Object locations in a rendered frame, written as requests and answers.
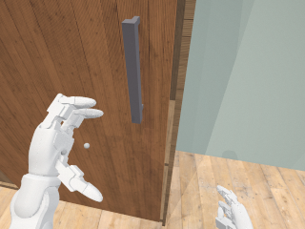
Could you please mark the left robot forearm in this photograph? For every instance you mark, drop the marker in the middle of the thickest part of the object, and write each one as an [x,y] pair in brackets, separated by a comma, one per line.
[34,204]

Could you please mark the handle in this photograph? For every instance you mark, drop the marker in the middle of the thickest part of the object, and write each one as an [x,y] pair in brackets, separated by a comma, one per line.
[132,60]

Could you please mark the robot right hand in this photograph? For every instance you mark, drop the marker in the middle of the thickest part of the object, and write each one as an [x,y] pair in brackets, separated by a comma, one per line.
[237,216]

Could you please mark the robot left hand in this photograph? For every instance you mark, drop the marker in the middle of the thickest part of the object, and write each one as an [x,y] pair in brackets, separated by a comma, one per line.
[50,138]

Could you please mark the wardrobe door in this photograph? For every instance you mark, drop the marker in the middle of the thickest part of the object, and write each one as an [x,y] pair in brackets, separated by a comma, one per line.
[4,178]
[76,48]

